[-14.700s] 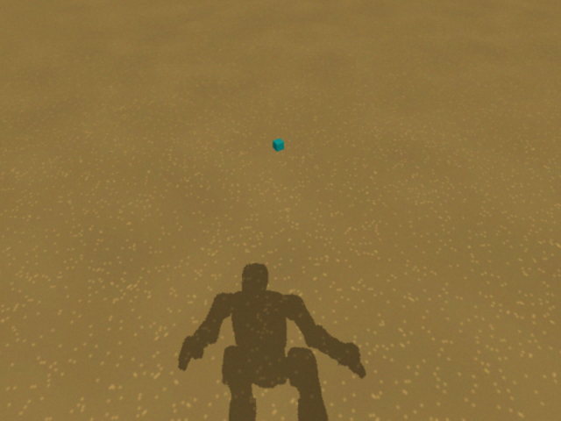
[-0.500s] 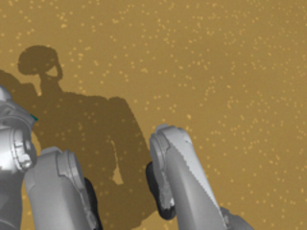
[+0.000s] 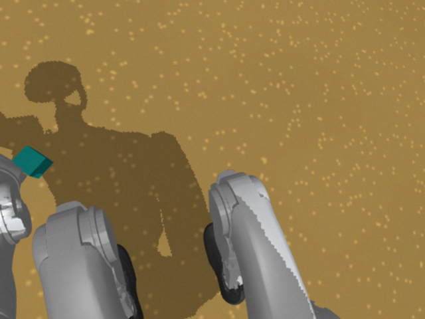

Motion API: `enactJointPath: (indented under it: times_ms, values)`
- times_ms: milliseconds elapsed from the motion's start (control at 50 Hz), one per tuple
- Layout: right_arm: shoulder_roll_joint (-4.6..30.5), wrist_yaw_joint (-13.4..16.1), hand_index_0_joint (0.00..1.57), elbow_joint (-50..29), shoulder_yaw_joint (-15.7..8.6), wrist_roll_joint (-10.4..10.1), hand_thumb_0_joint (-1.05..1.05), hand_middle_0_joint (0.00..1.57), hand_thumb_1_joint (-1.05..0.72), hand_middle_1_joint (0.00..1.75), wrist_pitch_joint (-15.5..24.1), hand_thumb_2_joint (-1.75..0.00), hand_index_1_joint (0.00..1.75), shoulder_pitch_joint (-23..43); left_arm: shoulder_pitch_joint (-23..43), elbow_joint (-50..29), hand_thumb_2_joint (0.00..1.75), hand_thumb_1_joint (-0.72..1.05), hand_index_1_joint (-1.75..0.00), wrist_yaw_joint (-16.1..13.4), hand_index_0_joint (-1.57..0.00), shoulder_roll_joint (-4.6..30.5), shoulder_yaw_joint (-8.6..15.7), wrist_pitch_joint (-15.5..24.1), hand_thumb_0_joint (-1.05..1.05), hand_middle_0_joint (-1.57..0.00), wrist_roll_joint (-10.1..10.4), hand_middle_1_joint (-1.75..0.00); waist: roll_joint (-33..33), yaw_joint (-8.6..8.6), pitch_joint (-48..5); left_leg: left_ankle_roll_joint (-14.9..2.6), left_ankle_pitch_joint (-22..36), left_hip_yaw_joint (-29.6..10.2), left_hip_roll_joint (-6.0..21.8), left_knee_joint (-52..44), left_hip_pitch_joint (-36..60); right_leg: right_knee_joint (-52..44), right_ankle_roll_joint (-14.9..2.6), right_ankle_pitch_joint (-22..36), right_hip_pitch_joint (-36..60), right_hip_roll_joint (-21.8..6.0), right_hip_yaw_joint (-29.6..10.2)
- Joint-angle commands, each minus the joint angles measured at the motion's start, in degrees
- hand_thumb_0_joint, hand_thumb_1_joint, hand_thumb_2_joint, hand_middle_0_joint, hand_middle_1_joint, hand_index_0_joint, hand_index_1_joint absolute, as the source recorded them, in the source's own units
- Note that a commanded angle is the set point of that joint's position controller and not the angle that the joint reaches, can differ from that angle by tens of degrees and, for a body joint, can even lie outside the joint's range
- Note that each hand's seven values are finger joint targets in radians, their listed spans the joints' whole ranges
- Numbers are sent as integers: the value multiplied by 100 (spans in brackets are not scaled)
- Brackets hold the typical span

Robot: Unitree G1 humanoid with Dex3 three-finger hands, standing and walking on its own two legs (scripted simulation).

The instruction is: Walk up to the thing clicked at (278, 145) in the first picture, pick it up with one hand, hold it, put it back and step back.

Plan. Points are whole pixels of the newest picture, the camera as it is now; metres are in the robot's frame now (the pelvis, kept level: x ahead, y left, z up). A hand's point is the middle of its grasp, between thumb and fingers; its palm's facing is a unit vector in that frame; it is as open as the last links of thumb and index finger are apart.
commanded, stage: approach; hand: left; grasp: from above
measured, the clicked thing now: (32, 162) +0.44 +0.32 -0.28
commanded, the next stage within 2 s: rest palm in 0.28 s
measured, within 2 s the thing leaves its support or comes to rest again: neither
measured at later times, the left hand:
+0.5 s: hand (3, 158) +0.43 +0.32 -0.17, palm faces -0.23 -0.35 -0.91, open 14.1 cm
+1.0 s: hand (35, 157) +0.44 +0.30 -0.23, palm faces -0.22 -0.36 -0.91, open 14.1 cm
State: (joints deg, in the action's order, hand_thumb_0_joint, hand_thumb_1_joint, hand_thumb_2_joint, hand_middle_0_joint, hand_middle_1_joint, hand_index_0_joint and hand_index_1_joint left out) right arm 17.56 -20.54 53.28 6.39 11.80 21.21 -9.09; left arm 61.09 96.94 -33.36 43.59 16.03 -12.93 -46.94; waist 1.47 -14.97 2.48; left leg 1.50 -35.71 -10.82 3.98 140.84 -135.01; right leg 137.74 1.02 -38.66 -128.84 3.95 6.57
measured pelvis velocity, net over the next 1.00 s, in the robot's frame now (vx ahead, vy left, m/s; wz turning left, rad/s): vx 0.00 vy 0.00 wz -0.06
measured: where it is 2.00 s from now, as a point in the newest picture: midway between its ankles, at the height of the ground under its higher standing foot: (179, 289)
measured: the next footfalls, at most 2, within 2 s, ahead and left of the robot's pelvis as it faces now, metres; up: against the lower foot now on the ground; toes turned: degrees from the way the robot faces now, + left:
none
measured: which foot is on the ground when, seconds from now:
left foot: down 0.00-1.00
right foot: down 0.00-1.00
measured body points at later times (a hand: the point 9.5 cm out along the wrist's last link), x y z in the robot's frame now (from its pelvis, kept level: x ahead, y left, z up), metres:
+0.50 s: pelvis +0.00 +0.00 +0.00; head +0.24 +0.05 +0.38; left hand +0.44 +0.34 -0.12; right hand +0.00 -0.26 -0.09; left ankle +0.09 +0.14 -0.27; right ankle +0.10 -0.11 -0.27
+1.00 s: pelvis +0.00 +0.00 +0.00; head +0.28 +0.09 +0.34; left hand +0.45 +0.31 -0.18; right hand +0.01 -0.25 -0.06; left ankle +0.09 +0.14 -0.27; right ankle +0.10 -0.11 -0.27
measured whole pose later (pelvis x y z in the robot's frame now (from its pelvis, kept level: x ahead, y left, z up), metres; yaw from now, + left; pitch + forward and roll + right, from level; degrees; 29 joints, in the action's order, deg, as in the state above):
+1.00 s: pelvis +0.00 +0.00 +0.00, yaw -4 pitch +25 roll -11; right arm 21.4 -23.6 46.9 13.8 15.7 26.0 -5.6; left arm 64.8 107.9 -46.5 51.7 22.3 -9.2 -49.3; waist 7.4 -22.5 11.4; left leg 2.1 -37.7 -15.7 3.9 143.2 -132.4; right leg 136.7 1.5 -38.9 -124.7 5.1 10.4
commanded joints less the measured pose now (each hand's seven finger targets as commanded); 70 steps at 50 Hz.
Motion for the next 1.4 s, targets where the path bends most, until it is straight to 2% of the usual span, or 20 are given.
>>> enactJointPath:
  times_ms: [0, 20, 60, 80, 120, 220, 240, 260, 280, 360, 400, 440, 500, 580, 720, 880, 1000, 1140, 1220, 1380]
  values:
    - [1619, 90, 20, 13, -365, -53, 0, 20, -90, 30, 174, -89, 30, -1344, 2287, -640, 104, -61, -101, -238, -7, 701, -556, 181, 0, -10, -284, -97, -1990, -498, -3521, -186, -73, 374, -47, -1356, 3120, -1792, -253, 327, 1304, 166, 553]
    - [1674, 82, 20, -46, -349, -59, 0, 20, -90, 30, 170, -89, 30, -1357, 2378, -793, 106, -61, -101, -315, -7, 904, -422, 172, 0, -11, -346, -96, -2056, -416, -3764, -167, 123, 369, -37, -1364, 3241, -1712, -253, 560, 1410, 154, 580]
    - [1630, 57, 20, -34, -290, -37, 0, 20, -90, 30, 151, -89, 30, -1334, 2130, -334, 105, -61, -102, -428, -7, 898, -386, 36, 0, -11, -419, -98, -2075, -382, -3609, -161, 287, 432, -43, -1357, 3186, -1634, -254, 796, 1430, 159, 597]
    - [1693, 45, 20, -61, -283, -66, 0, 20, -90, 30, 138, -89, 30, -1375, 1974, -489, 106, -61, -102, -543, -8, 1155, -90, -4, 0, -12, -480, -98, -2163, -212, -3937, -141, 551, 445, -38, -1382, 3312, -1600, -261, 1032, 1630, 172, 604]
    - [1698, 23, 20, -141, -281, -71, 0, 20, -90, 30, 87, -90, 30, -1283, 1551, 18, 105, -61, -102, -713, -8, 1112, 66, -173, 0, -12, -450, -98, -2137, -118, -3657, -145, 608, 487, -34, -1452, 3113, -1595, -265, 1126, 1583, 177, 604]
    - [1560, -72, 20, -255, -213, -22, 0, 20, -90, 30, 8, -90, 30, -1236, 1717, -345, 102, -60, -101, -846, -9, 1236, 226, -267, 0, -12, -306, -99, -1901, -200, -3469, -264, 878, 626, -39, -1277, 2726, -1749, -177, 1465, 1884, 214, 464]
    - [1607, -81, 20, -221, -234, -5, 0, 20, -90, 30, 10, -89, 30, -1285, 1718, -550, 101, -59, -100, -880, -10, 1508, 472, -225, 0, -12, -283, -98, -1879, -171, -3610, -272, 993, 630, -31, -1253, 2780, -1754, -162, 1536, 2049, 196, 461]
    - [1545, -109, 20, -260, -212, 26, 0, 20, -90, 30, -9, -89, 30, -1226, 1627, -517, 101, -58, -99, -840, -11, 1360, 371, -232, 0, -13, -247, -96, -1834, -173, -3635, -279, 1051, 627, -26, -1199, 2807, -1734, -147, 1617, 2064, 197, 447]
    - [1586, -118, 20, -186, -255, 44, 0, 20, -90, 30, -1, -89, 30, -1275, 1608, -554, 102, -58, -99, -845, -11, 1586, 572, -211, 0, -14, -225, -96, -1829, -207, -3688, -290, 999, 621, -28, -1200, 2791, -1763, -146, 1533, 2150, 182, 435]
    - [1572, -129, 20, -137, -332, 29, 0, 20, -90, 30, -25, -90, 30, -1314, 1676, -765, 101, -56, -101, -627, -12, 1690, 618, -151, 0, -14, -208, -99, -1924, -244, -3878, -298, 707, 597, -35, -1192, 2787, -1776, -174, 1157, 2122, 184, 381]
    - [1564, -100, 20, -96, -312, 8, 0, 20, -90, 30, -12, -90, 30, -1238, 1595, -551, 99, -58, -102, -529, -8, 1595, 488, -119, 0, -10, -186, -100, -1855, -264, -3627, -298, 348, 577, -38, -1197, 2578, -1827, -197, 713, 1913, 194, 357]
    - [1494, -69, 20, -98, -225, 45, 0, 20, -90, 30, 6, -90, 30, -1261, 1689, -263, 101, -59, -103, -395, -7, 1284, 215, -66, 0, -9, -201, -101, -1575, -481, -3359, -326, 181, 558, -79, -1116, 2293, -1893, -173, 519, 1849, 201, 313]
    - [1586, -14, 20, -124, -109, 63, 0, 20, -90, 30, 103, -90, 30, -1283, 1833, -45, 102, -59, -104, -288, -7, 1181, -63, 69, 0, -9, -130, -102, -1168, -670, -3150, -344, 49, 507, -108, -1022, 2092, -1940, -131, 306, 1804, 207, 352]
    - [1809, 62, 20, -147, -21, 70, 0, 20, -90, 30, 249, -90, 30, -1334, 1863, 192, 101, -60, -104, -365, -7, 1337, -279, 284, 0, -9, -232, -101, -1225, -708, -3159, -308, -62, 404, -108, -1054, 2353, -1873, -162, 231, 1739, 221, 495]
    - [1935, -43, 20, -314, 224, 237, 0, 20, -90, 30, 413, -91, 30, -1263, 1770, 417, 104, -61, -104, -1054, -6, 1769, 81, 445, 0, -10, -489, -101, -1974, -648, -3212, -170, 648, 414, -9, -1046, 2911, -1613, -221, 1241, 2113, 238, 683]
    - [2108, -271, 20, -437, 348, 366, 0, 20, -91, 30, 493, -91, 30, -891, 1819, 489, 101, -57, -101, -1655, -10, 2381, 544, 399, 0, -13, -387, -98, -2329, -754, -2867, -133, 633, 326, 85, -970, 3055, -1565, -163, 1323, 2317, 221, 786]
    - [2134, -369, 20, -502, 426, 378, 0, 20, -91, 30, 530, -91, 30, -793, 1608, 609, 99, -53, -98, -1494, -13, 2278, 465, 301, 0, -16, -125, -95, -2197, -926, -2627, -122, 502, 205, 126, -946, 3055, -1563, -119, 1229, 2182, 198, 877]
    - [2190, -371, 20, -637, 502, 323, 0, 20, -90, 30, 583, -91, 30, -857, 1582, 428, 96, -53, -100, -1254, -12, 1880, 1, 267, 0, -13, 202, -99, -1978, -1088, -2652, -159, 692, 140, 117, -859, 2924, -1629, -76, 1502, 2453, 246, 868]
    - [2213, -340, 20, -659, 549, 269, 0, 20, -90, 30, 594, -91, 30, -866, 1625, 257, 98, -56, -102, -1232, -9, 1965, -41, 301, 0, -11, 253, -100, -2018, -1026, -2634, -143, 596, 49, 134, -898, 2942, -1579, -95, 1392, 2397, 240, 940]
    - [2196, -319, 20, -695, 653, 242, 0, 20, -91, 30, 556, -91, 30, -809, 1374, 445, 102, -59, -102, -1219, -8, 2171, -44, 235, 0, -12, 85, -99, -2126, -960, -2309, -121, 521, 37, 150, -967, 2853, -1572, -120, 1321, 2365, 283, 977]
